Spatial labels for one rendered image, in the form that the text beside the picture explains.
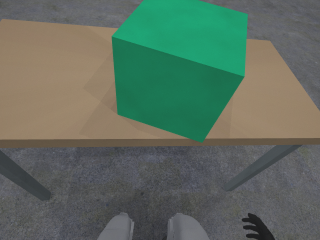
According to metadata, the right robot hand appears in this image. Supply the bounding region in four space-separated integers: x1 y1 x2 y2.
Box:
242 213 275 240

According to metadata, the carton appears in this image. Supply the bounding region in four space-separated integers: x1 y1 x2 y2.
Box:
111 0 248 143

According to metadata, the table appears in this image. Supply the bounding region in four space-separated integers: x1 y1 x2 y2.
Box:
0 19 320 201

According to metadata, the right robot thigh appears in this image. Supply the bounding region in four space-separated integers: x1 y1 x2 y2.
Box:
167 214 210 240

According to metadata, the robot left shin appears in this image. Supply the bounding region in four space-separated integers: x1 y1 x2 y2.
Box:
119 212 129 217

